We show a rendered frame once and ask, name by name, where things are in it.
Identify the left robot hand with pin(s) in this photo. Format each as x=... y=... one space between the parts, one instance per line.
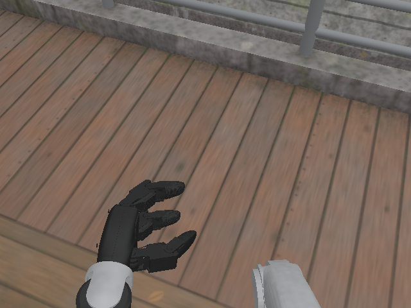
x=129 y=222

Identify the left robot forearm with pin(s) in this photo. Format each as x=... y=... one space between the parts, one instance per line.
x=107 y=284

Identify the robot right thigh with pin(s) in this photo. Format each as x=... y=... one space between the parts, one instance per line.
x=280 y=284

